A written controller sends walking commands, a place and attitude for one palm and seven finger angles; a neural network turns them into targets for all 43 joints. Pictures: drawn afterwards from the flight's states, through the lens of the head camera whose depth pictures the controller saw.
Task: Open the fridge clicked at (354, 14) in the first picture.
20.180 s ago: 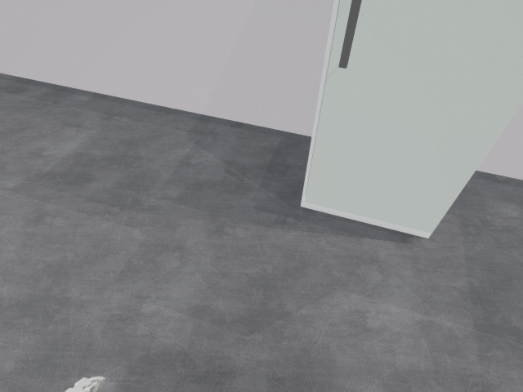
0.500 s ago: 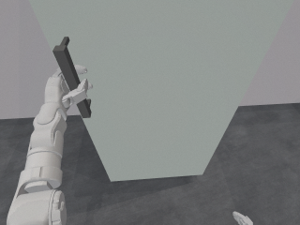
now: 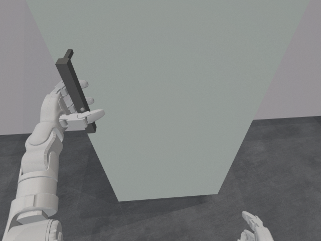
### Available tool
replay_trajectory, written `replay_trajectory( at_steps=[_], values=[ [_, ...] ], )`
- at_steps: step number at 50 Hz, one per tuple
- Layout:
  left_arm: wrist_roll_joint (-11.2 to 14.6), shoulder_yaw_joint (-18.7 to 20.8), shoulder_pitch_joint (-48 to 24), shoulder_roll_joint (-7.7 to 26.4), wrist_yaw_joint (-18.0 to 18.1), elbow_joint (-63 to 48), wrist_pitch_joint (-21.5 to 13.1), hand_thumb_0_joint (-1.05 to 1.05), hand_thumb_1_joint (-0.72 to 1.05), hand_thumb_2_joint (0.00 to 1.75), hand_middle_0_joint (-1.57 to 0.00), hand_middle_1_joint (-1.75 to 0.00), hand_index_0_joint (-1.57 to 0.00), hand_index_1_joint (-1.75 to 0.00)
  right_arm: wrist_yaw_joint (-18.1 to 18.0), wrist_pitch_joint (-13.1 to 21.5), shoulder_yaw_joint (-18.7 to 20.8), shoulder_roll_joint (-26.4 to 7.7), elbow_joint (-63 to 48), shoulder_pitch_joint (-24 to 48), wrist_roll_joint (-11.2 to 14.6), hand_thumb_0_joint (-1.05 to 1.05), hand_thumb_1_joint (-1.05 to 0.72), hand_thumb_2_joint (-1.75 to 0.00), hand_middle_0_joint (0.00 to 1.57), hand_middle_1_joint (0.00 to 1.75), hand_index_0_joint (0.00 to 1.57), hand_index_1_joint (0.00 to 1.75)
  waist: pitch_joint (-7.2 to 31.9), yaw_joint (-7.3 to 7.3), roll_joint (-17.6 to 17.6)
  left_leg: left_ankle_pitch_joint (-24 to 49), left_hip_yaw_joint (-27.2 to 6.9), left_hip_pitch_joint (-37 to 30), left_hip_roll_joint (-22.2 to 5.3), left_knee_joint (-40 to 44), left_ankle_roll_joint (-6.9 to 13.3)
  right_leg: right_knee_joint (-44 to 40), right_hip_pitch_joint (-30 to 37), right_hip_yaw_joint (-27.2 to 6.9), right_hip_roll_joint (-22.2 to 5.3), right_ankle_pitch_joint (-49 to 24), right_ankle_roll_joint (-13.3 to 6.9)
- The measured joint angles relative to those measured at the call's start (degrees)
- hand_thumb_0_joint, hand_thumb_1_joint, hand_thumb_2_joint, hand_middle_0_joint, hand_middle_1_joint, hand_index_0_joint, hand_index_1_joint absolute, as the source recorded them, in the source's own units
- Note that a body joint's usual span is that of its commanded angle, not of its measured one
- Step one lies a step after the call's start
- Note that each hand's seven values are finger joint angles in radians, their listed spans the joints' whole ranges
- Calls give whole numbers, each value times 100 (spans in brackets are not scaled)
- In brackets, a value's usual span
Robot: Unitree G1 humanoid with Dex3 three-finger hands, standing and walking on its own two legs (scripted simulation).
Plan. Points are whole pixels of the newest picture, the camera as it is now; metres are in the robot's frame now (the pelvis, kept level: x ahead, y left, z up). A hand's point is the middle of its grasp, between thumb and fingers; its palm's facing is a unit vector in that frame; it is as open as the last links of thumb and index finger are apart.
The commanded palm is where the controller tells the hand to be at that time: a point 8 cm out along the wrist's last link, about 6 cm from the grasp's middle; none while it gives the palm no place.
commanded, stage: move the hooked fingers beside the handle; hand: left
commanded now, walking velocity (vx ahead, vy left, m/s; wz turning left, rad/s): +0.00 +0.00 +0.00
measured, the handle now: (81, 95) +0.45 +0.22 +0.15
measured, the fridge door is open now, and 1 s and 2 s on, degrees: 0 0 0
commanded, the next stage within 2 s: none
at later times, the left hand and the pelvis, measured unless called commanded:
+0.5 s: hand (46, 122) +0.34 +0.26 +0.16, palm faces +0.12 -0.99 +0.00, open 14.0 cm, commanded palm +0.33 +0.31 +0.16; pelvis -0.05 +0.00 -0.01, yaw +4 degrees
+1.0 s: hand (47, 110) +0.38 +0.28 +0.16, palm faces +0.10 -1.00 +0.00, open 14.0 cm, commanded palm +0.35 +0.33 +0.15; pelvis -0.07 +0.02 -0.02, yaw +2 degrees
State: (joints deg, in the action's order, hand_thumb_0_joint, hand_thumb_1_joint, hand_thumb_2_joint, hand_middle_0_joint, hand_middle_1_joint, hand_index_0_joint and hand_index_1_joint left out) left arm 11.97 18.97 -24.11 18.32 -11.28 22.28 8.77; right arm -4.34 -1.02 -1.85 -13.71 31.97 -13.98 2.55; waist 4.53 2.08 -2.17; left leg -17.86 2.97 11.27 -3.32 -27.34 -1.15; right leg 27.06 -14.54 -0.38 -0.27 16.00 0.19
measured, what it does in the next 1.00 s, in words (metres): shifts its weight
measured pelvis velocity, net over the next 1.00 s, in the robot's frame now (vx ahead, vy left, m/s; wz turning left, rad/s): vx -0.07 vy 0.02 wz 0.03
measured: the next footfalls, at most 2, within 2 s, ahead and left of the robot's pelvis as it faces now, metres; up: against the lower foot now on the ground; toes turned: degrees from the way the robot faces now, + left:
none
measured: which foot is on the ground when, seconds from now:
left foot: down 0.00-1.00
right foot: down 0.00-1.00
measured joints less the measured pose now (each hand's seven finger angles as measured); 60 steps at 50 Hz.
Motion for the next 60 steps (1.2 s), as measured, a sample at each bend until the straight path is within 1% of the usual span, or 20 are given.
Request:
replay_trajectory(
  at_steps=[2, 4, 7, 10, 13, 15, 17, 21, 23, 25, 28, 31, 34, 39, 43, 46, 52, 55, 60],
  values=[
    [-9, 58, -23, 48, -26, 71, -92, 1, -9, 47, -30, -119, -32, -120, -20, 14, 14, -44, 32, -17, 1, 1, -91, -90, 20, 30, 21, 29, -32, 44, -64, -125, -37, -8, -57, 32, -75, 67, -43, 34, 53, 22, -12],
    [-9, 88, -36, 105, -55, 94, -133, 1, -19, 43, -30, -119, -31, -118, -31, -6, 40, -54, 80, -32, 2, 1, -91, -90, 20, 30, 21, 29, -83, 67, -43, -96, -36, 11, -55, 12, -126, 114, -73, 28, 51, 12, -25],
    [0, 179, -51, 167, -99, 166, -132, 1, -31, 38, -28, -117, -29, -115, -44, -35, 67, -66, 112, -97, 6, 1, -91, -90, 20, 30, 21, 29, -106, 80, 14, 38, 5, 55, -29, -45, -48, 120, -107, -31, 38, -42, -34],
    [22, 323, -179, 249, -131, 429, -163, 0, -39, 34, -27, -116, -29, -115, -77, -21, 76, -126, 136, -191, 22, 1, -91, -90, 20, 30, 21, 29, -100, 110, -11, 19, -32, 78, -52, -43, -44, 133, -146, -30, 71, -56, -48],
    [2, 554, -319, 404, -80, 696, -298, 0, -44, 32, -28, -117, -29, -116, -107, 13, 101, -178, 208, -272, 31, 1, -91, -90, 20, 30, 21, 29, -136, 116, -29, -50, -100, 141, -77, -69, -140, 220, -222, 31, 89, -50, -64],
    [-27, 642, -333, 544, -75, 808, -388, 0, -46, 31, -29, -117, -29, -117, -118, 40, 119, -203, 252, -340, 39, 1, -91, -90, 20, 30, 21, 29, -161, 71, -12, -17, -130, 205, -67, -121, -145, 259, -266, 55, 78, -64, -66],
    [-49, 653, -344, 667, -150, 923, -448, 0, -48, 31, -29, -118, -30, -118, -133, 76, 136, -243, 303, -413, 51, 1, -91, -90, 20, 30, 21, 29, -167, 10, -14, 3, -180, 290, -54, -190, -128, 286, -310, 99, 62, -85, -62],
    [18, 425, -598, 819, -465, 1320, -530, -1, -49, 30, -29, -119, -29, -119, -215, 164, 137, -329, 457, -477, 102, 1, -91, -90, 20, 30, 21, 29, -201, -93, -21, 29, -348, 491, 1, -378, -111, 344, -377, 252, -2, -123, -44],
    [63, 275, -852, 856, -626, 1599, -585, -1, -50, 30, -29, -119, -29, -119, -261, 224, 110, -355, 531, -440, 114, 1, -91, -90, 20, 30, 21, 29, -233, -108, -3, 48, -425, 607, 36, -482, -91, 382, -430, 322, -38, -148, -30],
    [77, 144, -1146, 888, -725, 1909, -673, -1, -50, 30, -29, -120, -30, -120, -295, 294, 73, -362, 574, -377, 119, 1, -91, -90, 20, 30, 21, 29, -253, -89, 31, 72, -476, 735, 69, -576, -75, 429, -514, 366, -70, -179, -17],
    [35, 11, -1570, 910, -740, 2335, -871, -1, -51, 30, -30, -120, -30, -120, -296, 416, 22, -347, 566, -291, 102, 1, -91, -90, 20, 30, 21, 29, -267, -20, 82, 109, -504, 920, 107, -695, -58, 493, -661, 385, -108, -235, 3],
    [-46, -1, -1960, 955, -681, 2830, -1097, -1, -51, 29, -30, -120, -30, -120, -259, 522, -44, -319, 521, -248, 78, 1, -91, -90, 20, 30, 21, 29, -247, 78, 117, 130, -483, 1102, 140, -798, -30, 568, -837, 357, -139, -279, 32],
    [-159, 65, -2276, 1081, -616, 3348, -1280, -1, -51, 29, -30, -120, -30, -120, -202, 582, -111, -274, 467, -276, 55, 1, -91, -90, 20, 30, 21, 29, -231, 183, 154, 138, -432, 1266, 165, -883, 0, 652, -1019, 300, -164, -305, 62],
    [-316, 128, -2480, 1247, -594, 3740, -1565, -1, -50, 29, -30, -120, -30, -120, -126, 641, -150, -240, 436, -509, 25, 1, -90, -90, 20, 30, 21, 30, -261, 262, 146, 118, -349, 1494, 193, -1007, 51, 753, -1265, 210, -190, -324, 108],
    [-257, 235, -2436, 1280, -674, 3721, -1754, -1, -50, 30, -30, -120, -30, -120, -101, 635, -149, -230, 534, -744, 19, 1, -90, -90, 20, 30, 21, 30, -259, 261, 125, 72, -289, 1565, 193, -1055, 83, 771, -1346, 148, -188, -316, 138],
    [-223, 329, -2449, 1320, -753, 3760, -1768, -1, -50, 29, -30, -120, -30, -120, -93, 617, -151, -219, 631, -883, 19, 1, -90, -90, 20, 30, 21, 30, -219, 274, 142, 31, -271, 1582, 186, -1067, 95, 763, -1362, 130, -180, -293, 153],
    [-289, 473, -2280, 1500, -839, 3647, -1652, -1, -50, 29, -30, -120, -30, -120, -62, 572, -85, -258, 615, -1048, 7, 1, -90, -90, 20, 30, 21, 30, -130, 317, 137, -51, -253, 1589, 153, -1057, 98, 708, -1360, 116, -147, -247, 155],
    [-221, 480, -2075, 1489, -906, 3378, -1603, -1, -50, 30, -30, -120, -30, -120, -49, 545, -28, -288, 572, -1064, 14, 1, -90, -90, 20, 30, 21, 30, -104, 278, 119, -92, -247, 1547, 136, -1031, 95, 664, -1315, 112, -130, -221, 156],
    [-62, 432, -1784, 1293, -994, 2886, -1463, -1, -50, 30, -30, -120, -30, -120, -33, 510, 29, -315, 509, -972, 31, 1, -90, -90, 20, 30, 21, 30, -41, 170, 106, -158, -274, 1423, 120, -975, 83, 599, -1177, 145, -115, -152, 150]
  ],
)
